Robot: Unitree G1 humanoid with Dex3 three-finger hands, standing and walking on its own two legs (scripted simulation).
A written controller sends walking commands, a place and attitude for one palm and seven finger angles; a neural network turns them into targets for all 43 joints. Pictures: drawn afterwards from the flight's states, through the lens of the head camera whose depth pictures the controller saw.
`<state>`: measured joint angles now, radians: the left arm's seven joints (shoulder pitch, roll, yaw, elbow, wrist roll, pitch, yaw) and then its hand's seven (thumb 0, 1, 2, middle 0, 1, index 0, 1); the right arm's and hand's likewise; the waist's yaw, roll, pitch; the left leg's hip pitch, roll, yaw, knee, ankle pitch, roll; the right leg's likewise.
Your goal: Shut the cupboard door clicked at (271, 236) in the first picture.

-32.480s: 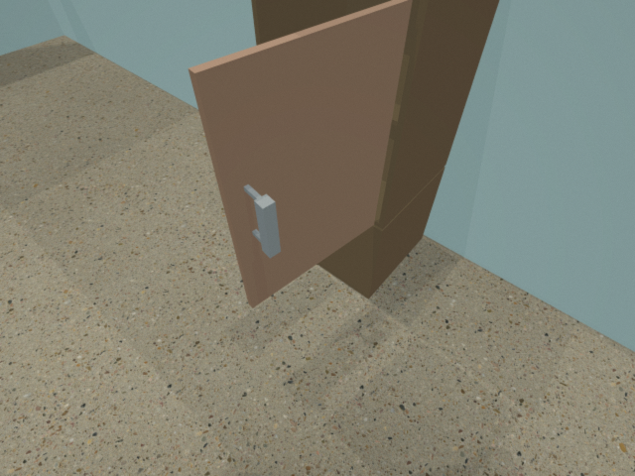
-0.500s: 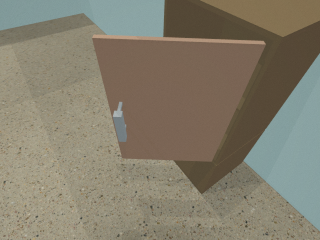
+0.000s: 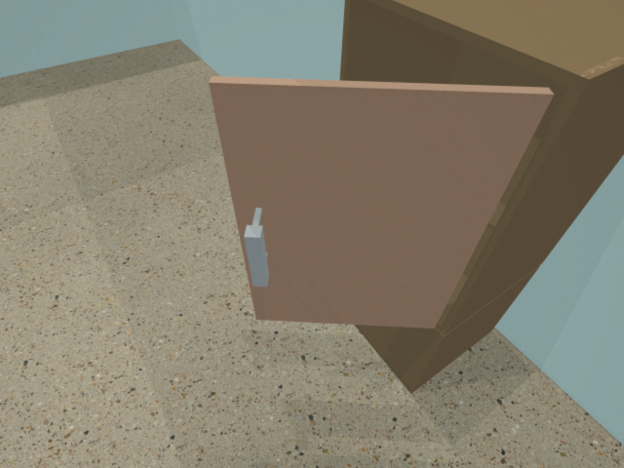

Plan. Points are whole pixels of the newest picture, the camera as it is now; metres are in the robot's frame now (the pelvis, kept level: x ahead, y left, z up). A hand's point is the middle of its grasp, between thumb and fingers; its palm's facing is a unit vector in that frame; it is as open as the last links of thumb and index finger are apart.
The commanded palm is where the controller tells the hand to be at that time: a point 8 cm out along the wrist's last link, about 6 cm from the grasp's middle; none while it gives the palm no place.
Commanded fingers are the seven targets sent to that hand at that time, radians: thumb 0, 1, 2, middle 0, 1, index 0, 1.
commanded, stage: look again from close up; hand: left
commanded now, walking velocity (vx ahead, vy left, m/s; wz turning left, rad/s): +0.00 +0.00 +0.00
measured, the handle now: (259, 247) +0.47 +0.12 -0.03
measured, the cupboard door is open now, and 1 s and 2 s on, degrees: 53 53 53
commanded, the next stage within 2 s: shuffle to correct the standing spot in 0.16 s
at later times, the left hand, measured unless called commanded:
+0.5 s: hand out of the picture +0.00 +0.19 -0.18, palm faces -0.03 -0.98 -0.22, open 7.4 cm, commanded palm none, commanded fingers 0.00 0.90 0.90 -0.20 -0.30 -0.20 -0.30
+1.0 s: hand out of the picture +0.04 +0.11 -0.17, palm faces +0.02 -0.99 -0.14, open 7.3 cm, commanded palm none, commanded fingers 0.00 0.90 0.90 -0.20 -0.30 -0.20 -0.30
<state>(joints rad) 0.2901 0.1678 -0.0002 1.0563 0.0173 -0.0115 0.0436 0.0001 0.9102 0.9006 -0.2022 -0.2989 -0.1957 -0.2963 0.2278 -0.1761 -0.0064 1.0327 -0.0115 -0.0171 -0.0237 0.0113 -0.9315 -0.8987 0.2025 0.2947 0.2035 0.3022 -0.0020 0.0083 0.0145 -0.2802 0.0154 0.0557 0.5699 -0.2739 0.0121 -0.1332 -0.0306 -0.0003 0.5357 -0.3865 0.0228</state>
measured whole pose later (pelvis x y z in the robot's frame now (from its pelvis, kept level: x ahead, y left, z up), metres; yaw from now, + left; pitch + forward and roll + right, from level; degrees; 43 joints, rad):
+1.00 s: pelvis +0.01 -0.06 +0.01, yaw +0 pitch +1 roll -2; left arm 0.26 0.17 0.06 1.00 0.04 0.06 -0.01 0.00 0.92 0.90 -0.20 -0.30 -0.20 -0.30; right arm 0.26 -0.14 -0.02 1.03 -0.03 -0.02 -0.05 0.01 -0.92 -0.90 0.21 0.30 0.21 0.30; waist 0.00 -0.03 0.05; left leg -0.27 0.09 0.12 0.51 -0.26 0.01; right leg -0.48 -0.05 -0.04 0.99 -0.36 0.02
